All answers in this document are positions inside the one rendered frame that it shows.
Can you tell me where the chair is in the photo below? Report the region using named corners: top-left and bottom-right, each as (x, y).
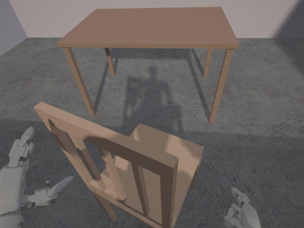
top-left (34, 102), bottom-right (204, 228)

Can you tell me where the right robot hand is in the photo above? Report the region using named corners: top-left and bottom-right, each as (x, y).
top-left (224, 187), bottom-right (261, 228)

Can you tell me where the table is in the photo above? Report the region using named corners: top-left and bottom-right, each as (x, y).
top-left (56, 7), bottom-right (240, 124)

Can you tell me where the left robot hand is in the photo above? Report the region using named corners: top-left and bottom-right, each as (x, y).
top-left (0, 126), bottom-right (74, 216)

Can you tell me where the robot left forearm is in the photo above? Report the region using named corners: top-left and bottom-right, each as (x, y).
top-left (0, 214), bottom-right (24, 228)

